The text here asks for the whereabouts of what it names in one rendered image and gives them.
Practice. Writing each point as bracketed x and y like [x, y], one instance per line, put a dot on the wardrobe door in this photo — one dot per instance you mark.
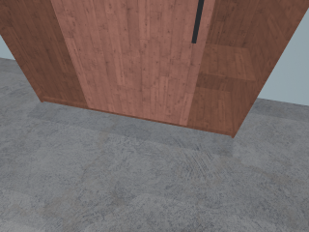
[35, 31]
[136, 57]

